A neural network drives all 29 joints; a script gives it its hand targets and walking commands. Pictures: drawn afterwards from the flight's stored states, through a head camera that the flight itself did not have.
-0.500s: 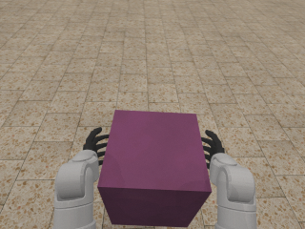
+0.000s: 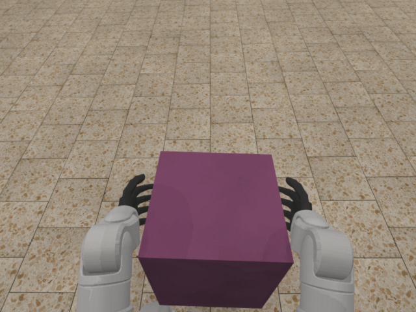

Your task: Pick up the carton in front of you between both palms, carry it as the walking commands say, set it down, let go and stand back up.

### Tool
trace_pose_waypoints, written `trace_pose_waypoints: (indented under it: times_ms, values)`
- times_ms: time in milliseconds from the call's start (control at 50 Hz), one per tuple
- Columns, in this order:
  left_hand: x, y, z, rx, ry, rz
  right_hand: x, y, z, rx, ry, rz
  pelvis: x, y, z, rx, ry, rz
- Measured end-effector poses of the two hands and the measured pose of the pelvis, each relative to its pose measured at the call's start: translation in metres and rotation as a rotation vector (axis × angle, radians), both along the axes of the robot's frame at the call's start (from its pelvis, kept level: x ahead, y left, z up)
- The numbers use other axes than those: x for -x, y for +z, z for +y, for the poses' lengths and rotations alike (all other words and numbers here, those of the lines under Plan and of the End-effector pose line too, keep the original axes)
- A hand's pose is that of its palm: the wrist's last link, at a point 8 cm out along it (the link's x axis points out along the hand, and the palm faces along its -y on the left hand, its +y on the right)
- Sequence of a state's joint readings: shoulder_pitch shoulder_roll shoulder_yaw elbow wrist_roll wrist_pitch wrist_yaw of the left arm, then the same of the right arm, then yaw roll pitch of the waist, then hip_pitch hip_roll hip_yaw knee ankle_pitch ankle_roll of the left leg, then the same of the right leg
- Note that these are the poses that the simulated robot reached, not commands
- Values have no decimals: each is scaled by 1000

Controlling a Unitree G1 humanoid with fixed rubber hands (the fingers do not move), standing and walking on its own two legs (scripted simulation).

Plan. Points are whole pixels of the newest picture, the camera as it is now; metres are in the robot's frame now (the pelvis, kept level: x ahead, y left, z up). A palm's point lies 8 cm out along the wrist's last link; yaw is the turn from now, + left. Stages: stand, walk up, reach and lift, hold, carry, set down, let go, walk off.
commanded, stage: carry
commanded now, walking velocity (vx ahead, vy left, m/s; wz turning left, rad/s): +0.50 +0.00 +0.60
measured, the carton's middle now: (213, 233) +0.26 +0.00 -0.02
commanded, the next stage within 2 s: none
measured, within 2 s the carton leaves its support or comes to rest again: neither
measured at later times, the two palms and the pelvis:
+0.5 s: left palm (113, 99) +0.56 +0.26 +0.06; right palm (230, 86) +0.62 -0.04 +0.07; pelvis +0.33 +0.07 -0.01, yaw +10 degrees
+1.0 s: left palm (126, 38) +0.88 +0.30 +0.06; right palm (213, 26) +0.97 +0.02 +0.05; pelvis +0.67 +0.08 +0.00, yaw +17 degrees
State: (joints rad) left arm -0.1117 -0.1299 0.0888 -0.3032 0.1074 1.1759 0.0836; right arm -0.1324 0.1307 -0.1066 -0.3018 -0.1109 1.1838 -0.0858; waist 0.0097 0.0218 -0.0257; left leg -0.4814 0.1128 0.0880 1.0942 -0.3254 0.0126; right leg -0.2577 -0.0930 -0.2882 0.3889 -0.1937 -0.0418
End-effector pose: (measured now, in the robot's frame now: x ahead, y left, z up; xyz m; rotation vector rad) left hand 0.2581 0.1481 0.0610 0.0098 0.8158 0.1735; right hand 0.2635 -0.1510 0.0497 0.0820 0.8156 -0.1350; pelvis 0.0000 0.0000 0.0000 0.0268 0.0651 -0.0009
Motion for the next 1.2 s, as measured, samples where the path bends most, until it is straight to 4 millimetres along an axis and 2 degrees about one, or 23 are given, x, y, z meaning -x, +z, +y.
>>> trace_pose_waypoints:
  times_ms: [100, 200, 260, 340, 440, 540, 640, 740, 840, 880, 940, 1060, 1200]
  values:
    - [-49, 14, 16, 3, 71, -57, -69, 14, 17, 8, 76, -57, -61, 5, -1, -13, 43, 3]
    - [-114, 23, 33, 11, 97, -135, -143, 27, 35, 15, 101, -135, -133, -5, 9, -6, 86, -9]
    - [-161, 19, 47, 18, 101, -167, -191, 26, 49, 19, 103, -167, -181, -18, 22, -6, 103, -22]
    - [-227, 3, 70, 41, 98, -170, -256, 16, 72, 34, 93, -169, -244, -38, 45, -15, 127, -47]
    - [-279, -4, 95, 51, 130, -58, -315, 9, 98, 39, 120, -55, -296, -19, 62, 7, 160, -32]
    - [-326, 5, 121, 62, 186, -59, -380, 23, 127, 53, 179, -57, -352, -2, 72, 40, 195, -9]
    - [-381, 19, 140, 65, 243, -118, -451, 40, 150, 57, 236, -115, -417, 2, 77, 55, 223, 1]
    - [-450, 22, 147, 58, 267, -157, -526, 42, 158, 48, 260, -154, -493, -6, 79, 53, 240, 4]
    - [-535, 6, 144, 32, 260, -146, -610, 17, 154, 22, 254, -144, -579, -28, 79, 52, 266, -15]
    - [-564, -1, 143, 21, 258, -102, -638, 6, 154, 8, 248, -98, -605, -27, 79, 60, 282, -14]
    - [-593, -6, 146, 25, 272, -36, -671, 0, 158, 15, 265, -34, -638, -15, 80, 43, 298, -9]
    - [-653, 7, 162, 14, 294, -36, -739, 11, 176, 15, 297, -36, -708, 3, 93, 14, 291, 5]
    - [-746, 27, 196, 6, 276, -124, -827, 32, 209, 8, 280, -125, -798, 3, 131, 9, 281, 7]
